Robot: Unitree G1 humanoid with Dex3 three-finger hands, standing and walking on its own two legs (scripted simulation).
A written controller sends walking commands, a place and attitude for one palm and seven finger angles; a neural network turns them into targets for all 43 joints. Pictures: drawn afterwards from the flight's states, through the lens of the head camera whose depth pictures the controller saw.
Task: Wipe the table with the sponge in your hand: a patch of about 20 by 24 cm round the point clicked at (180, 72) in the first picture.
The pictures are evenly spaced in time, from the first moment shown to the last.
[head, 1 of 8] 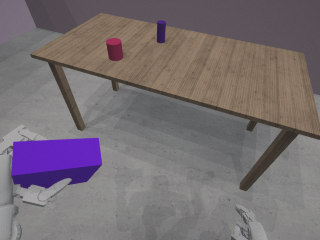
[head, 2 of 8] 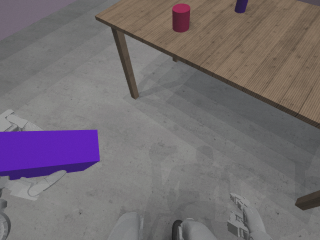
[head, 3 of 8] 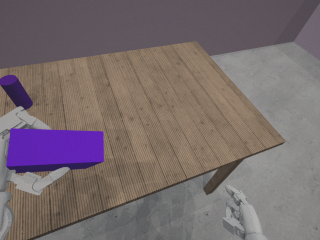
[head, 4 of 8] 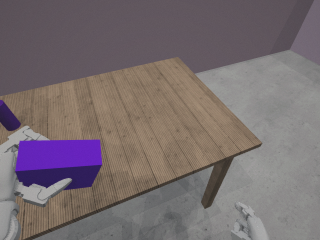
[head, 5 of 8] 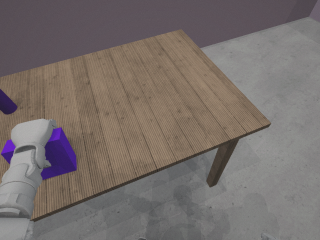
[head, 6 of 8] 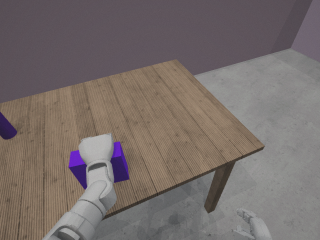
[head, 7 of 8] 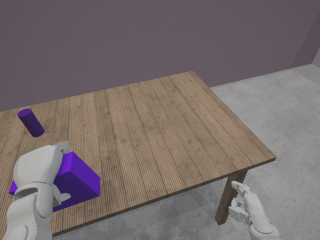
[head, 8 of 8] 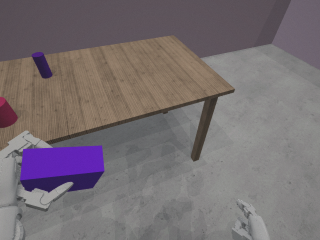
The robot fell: no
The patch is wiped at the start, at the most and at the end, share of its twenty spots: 0.00 1.00 1.00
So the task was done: yes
